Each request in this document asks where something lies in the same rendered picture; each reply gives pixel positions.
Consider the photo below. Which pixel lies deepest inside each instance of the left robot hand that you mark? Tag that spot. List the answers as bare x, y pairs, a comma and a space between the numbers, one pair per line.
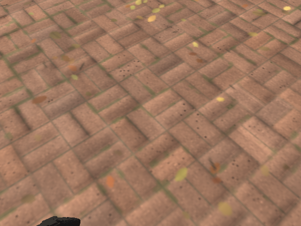
65, 221

